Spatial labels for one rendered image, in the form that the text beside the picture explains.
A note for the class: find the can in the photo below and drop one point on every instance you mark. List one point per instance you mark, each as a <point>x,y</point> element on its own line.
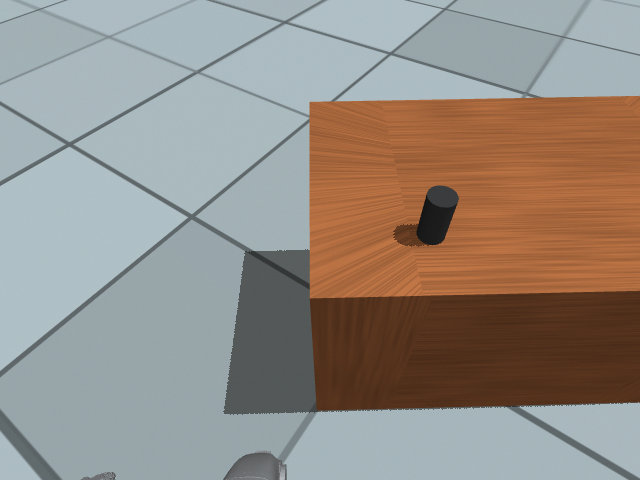
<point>437,213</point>

